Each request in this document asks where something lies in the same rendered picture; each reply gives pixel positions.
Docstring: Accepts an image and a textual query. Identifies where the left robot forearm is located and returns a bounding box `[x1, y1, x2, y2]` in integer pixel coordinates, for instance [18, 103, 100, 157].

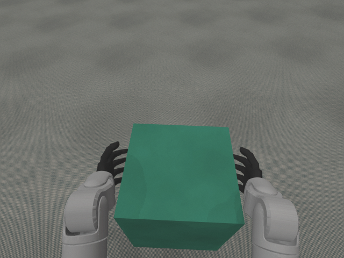
[62, 171, 116, 258]

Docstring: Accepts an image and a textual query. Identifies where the right robot hand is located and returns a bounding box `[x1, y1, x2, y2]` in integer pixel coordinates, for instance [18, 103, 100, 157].
[233, 147, 262, 193]

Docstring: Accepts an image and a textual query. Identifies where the carton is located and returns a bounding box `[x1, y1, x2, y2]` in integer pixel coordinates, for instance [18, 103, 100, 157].
[114, 124, 245, 251]

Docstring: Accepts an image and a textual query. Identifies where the right robot forearm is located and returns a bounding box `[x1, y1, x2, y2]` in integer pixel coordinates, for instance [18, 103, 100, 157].
[243, 177, 299, 258]

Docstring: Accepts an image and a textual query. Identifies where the left robot hand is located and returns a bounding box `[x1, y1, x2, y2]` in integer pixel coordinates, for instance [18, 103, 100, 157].
[97, 141, 128, 185]

